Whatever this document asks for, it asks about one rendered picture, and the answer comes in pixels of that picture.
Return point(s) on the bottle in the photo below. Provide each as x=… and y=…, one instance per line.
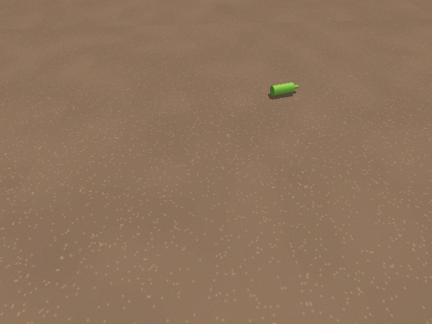
x=281, y=89

